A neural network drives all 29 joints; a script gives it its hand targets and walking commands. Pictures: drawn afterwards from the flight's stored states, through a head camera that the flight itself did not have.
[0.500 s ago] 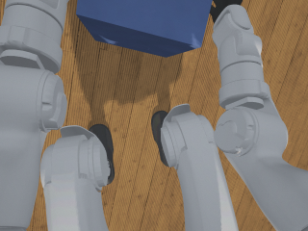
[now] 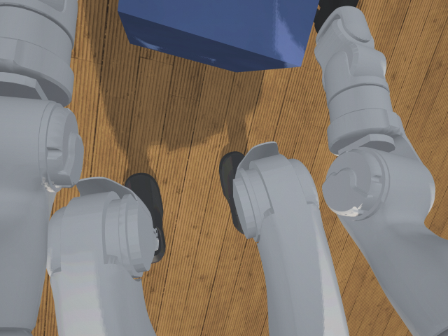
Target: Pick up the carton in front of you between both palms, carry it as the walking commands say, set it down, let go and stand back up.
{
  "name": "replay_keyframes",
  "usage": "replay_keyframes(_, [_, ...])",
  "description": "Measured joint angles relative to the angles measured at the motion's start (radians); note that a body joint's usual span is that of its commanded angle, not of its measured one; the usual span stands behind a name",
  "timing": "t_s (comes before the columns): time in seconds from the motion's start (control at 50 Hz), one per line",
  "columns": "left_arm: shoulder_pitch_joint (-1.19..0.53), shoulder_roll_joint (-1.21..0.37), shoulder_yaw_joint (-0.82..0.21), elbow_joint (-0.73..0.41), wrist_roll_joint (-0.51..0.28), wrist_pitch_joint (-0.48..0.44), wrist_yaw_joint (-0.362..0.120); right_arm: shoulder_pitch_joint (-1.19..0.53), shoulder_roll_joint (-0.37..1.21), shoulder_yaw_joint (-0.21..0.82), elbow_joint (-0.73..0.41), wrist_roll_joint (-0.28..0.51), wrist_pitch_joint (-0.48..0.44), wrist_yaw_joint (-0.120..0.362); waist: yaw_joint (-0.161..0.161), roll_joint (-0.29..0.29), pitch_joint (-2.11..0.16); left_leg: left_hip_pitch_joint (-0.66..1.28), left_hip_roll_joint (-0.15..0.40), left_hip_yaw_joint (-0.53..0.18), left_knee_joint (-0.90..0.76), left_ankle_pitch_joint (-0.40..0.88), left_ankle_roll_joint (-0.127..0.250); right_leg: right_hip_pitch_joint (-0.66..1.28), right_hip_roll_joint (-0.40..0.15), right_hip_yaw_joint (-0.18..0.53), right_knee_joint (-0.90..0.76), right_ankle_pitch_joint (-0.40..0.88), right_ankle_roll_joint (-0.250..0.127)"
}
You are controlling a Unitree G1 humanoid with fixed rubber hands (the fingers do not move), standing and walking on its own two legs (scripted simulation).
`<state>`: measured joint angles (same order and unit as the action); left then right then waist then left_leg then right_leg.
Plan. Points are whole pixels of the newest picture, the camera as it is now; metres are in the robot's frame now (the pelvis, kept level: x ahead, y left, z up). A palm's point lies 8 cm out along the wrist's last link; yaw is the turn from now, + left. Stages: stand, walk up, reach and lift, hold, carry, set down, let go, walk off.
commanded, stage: set down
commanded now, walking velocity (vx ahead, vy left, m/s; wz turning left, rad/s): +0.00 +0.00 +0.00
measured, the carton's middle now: out of the picture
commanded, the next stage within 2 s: let go in 1.20 s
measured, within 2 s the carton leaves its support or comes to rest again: neither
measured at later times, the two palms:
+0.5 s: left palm out of the picture +0.62 +0.13 -0.06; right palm out of the picture +0.52 -0.22 -0.06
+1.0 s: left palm out of the picture +0.62 +0.16 +0.09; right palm out of the picture +0.51 -0.22 +0.09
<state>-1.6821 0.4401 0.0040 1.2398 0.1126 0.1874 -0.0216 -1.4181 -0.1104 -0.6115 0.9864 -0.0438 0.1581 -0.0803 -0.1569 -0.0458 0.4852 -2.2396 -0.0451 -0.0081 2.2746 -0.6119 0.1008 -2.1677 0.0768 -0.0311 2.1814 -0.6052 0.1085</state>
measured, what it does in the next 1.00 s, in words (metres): rises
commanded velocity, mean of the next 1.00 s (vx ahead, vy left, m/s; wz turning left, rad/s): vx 0.00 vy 0.00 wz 0.00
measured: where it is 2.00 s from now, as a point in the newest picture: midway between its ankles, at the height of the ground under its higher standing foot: (196, 219)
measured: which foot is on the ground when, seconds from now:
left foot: down 0.00-1.00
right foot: down 0.00-1.00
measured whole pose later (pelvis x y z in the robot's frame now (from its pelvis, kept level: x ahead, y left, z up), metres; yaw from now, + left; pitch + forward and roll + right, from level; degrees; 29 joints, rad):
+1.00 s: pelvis +0.01 +0.00 +0.18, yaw +1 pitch +46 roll -6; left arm -1.53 0.53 -0.02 1.02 0.02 0.33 -0.10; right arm -1.13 -0.09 -0.44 0.58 0.09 0.30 -0.16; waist -0.20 0.03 0.07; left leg -1.92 -0.04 -0.01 1.57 -0.46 0.07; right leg -1.88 0.03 -0.01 1.50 -0.43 0.05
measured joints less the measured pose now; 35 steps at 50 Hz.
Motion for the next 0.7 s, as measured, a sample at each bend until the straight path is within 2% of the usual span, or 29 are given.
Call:
replay_keyframes(0.06, [0.01, 0.083, -0.11, 0.006, -0.134, -0.015, 0.022, 0.016, -0.029, 0.079, 0.038, 0.084, -0.036, -0.026, -0.005, -0.002, 0.005, -0.003, 0.003, 0.006, -0.002, -0.001, 0.0, -0.006, -0.012, -0.003, -0.001, 0.014, -0.008])
replay_keyframes(0.12, [-0.012, 0.144, -0.225, -0.001, -0.256, -0.018, 0.015, 0.019, -0.062, 0.148, 0.068, 0.154, -0.059, -0.038, -0.01, 0.01, 0.007, -0.011, 0.006, 0.012, 0.001, -0.002, 0.0, -0.017, -0.031, -0.008, 0.008, 0.017, -0.023])
replay_keyframes(0.2, [-0.071, 0.169, -0.273, -0.018, -0.321, -0.02, 0.005, 0.031, -0.096, 0.198, 0.024, 0.22, -0.064, -0.057, -0.013, 0.028, 0.001, -0.023, 0.008, 0.01, -0.005, -0.002, -0.002, -0.03, -0.051, -0.021, 0.004, 0.006, -0.038])
replay_keyframes(0.28, [-0.089, 0.16, -0.262, -0.013, -0.31, -0.018, 0.002, 0.058, -0.093, 0.265, -0.041, 0.283, -0.05, -0.083, -0.008, 0.026, -0.025, -0.01, 0.02, 0.001, -0.014, -0.012, -0.014, -0.031, -0.039, -0.028, -0.007, 0.009, -0.051])
replay_keyframes(0.38, [-0.01, 0.16, -0.192, -0.088, -0.276, 0.012, -0.004, 0.094, -0.027, 0.283, -0.176, 0.26, 0.001, -0.131, -0.018, 0.027, -0.087, 0.038, 0.032, 0.001, -0.057, -0.023, -0.033, -0.006, -0.025, -0.023, -0.041, 0.015, -0.069])
replay_keyframes(0.48, [0.026, 0.15, -0.121, -0.063, -0.22, 0.043, -0.037, 0.116, 0.022, 0.285, -0.241, 0.23, 0.048, -0.159, -0.028, 0.029, -0.181, 0.075, 0.042, -0.008, -0.153, -0.003, -0.044, 0.021, -0.012, -0.023, -0.137, 0.045, -0.078])
replay_keyframes(0.62, [0.028, 0.132, -0.047, -0.03, -0.146, 0.074, -0.059, 0.131, 0.041, 0.234, -0.244, 0.182, 0.088, -0.161, -0.046, 0.046, -0.284, 0.125, 0.036, -0.005, -0.317, 0.05, -0.045, 0.074, -0.013, -0.007, -0.298, 0.093, -0.074])
replay_keyframes(0.7, [0.034, 0.131, -0.03, -0.046, -0.124, 0.084, -0.063, 0.16, 0.034, 0.233, -0.273, 0.177, 0.104, -0.151, -0.041, 0.054, -0.333, 0.154, 0.035, 0.0, -0.401, 0.073, -0.042, 0.103, -0.013, 0.004, -0.382, 0.116, -0.069])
